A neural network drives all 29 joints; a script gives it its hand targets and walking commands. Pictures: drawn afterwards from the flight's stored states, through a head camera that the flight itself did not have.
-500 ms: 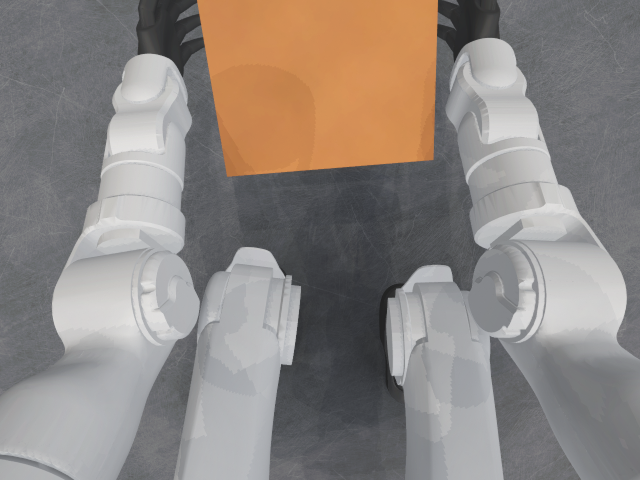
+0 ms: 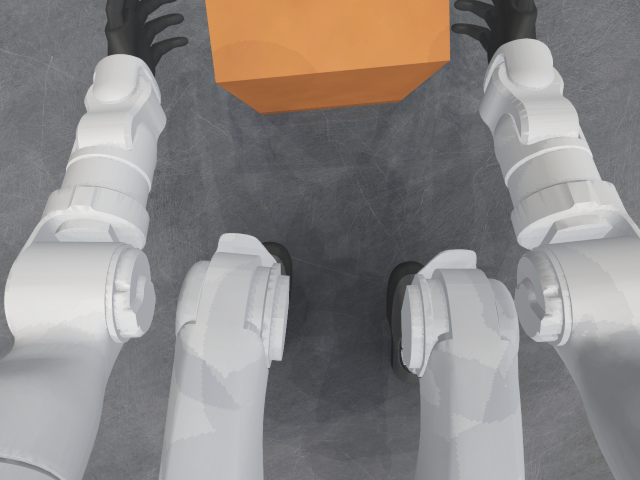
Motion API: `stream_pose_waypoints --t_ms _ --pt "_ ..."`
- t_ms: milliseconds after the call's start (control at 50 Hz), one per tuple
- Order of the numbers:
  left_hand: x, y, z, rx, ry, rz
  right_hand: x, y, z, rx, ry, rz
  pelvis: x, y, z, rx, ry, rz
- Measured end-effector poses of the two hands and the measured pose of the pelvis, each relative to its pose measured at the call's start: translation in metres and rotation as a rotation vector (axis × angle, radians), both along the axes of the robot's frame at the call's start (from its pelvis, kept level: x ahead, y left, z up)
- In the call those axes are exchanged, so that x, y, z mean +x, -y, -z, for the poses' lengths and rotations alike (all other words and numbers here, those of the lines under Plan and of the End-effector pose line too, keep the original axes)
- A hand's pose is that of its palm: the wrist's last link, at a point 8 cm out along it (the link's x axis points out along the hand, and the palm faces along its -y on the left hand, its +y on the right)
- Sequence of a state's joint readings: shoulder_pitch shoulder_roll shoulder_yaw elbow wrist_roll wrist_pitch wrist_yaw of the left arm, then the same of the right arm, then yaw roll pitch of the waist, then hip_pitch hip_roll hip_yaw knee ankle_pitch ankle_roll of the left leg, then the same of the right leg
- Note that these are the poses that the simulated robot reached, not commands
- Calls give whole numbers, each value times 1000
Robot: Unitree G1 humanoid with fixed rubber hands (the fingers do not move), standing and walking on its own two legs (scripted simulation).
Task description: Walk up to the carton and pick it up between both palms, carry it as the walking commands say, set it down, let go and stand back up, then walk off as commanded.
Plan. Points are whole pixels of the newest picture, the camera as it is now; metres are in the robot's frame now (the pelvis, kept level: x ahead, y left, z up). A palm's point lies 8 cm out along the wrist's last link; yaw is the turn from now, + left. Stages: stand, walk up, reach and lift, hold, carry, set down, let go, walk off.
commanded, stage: set down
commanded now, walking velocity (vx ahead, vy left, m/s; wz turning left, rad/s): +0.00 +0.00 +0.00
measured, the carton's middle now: (323, 4) +0.58 +0.06 -0.25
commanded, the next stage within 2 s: let go in 1.44 s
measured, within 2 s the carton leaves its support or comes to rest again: neither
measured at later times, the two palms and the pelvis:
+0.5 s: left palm (56, 17) +0.49 +0.25 -0.07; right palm out of the picture +0.54 -0.13 -0.07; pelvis +0.01 +0.00 +0.06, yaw +0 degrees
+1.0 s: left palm out of the picture +0.49 +0.26 +0.08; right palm out of the picture +0.54 -0.14 +0.09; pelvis +0.03 +0.00 +0.19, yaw +1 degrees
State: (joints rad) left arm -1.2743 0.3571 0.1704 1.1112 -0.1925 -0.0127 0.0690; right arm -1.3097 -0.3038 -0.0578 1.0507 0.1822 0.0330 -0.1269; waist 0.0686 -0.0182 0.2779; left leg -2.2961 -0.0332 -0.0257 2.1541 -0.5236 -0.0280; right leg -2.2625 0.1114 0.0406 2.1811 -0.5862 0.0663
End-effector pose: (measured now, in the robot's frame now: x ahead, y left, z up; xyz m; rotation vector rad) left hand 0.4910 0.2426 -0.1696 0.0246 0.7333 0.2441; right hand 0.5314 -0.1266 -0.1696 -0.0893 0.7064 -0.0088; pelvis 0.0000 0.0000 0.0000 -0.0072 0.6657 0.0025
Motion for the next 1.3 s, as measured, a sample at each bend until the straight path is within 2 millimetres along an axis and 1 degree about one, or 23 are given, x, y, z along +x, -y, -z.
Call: stream_pose_waypoints --t_ms 60,140,200,280,380,520,840,1140,1300 --pt "1 -3 -1 1 -4 2 3 1 -2 -1 2 -3 -1 -1 1 -1 -3 -2" --pt "0 -4 -2 0 8 0 2 3 -3 -5 11 1 -1 -1 0 -1 -9 -5" --pt "0 -4 -7 -6 35 -6 1 6 -8 -11 28 8 0 -1 -3 -3 -10 -9" --pt "1 -5 -23 -13 64 -12 2 7 -26 -15 46 16 1 0 -11 -7 -13 -11" --pt "1 -8 -55 -14 82 -13 6 5 -59 -14 60 23 4 1 -28 -10 -32 -12" --pt "2 -11 -105 -9 95 -9 10 2 -109 -10 73 25 8 0 -60 -13 -84 -16" --pt "1 -16 -204 -5 96 6 7 11 -204 -11 79 24 20 0 -143 -11 -159 -22" --pt "-3 -20 -298 -7 102 21 6 11 -299 -5 86 8 39 -2 -227 -13 -145 -29" --pt "-2 -22 -344 -8 105 26 5 10 -344 -9 78 -4 48 -5 -271 -14 -109 -34"
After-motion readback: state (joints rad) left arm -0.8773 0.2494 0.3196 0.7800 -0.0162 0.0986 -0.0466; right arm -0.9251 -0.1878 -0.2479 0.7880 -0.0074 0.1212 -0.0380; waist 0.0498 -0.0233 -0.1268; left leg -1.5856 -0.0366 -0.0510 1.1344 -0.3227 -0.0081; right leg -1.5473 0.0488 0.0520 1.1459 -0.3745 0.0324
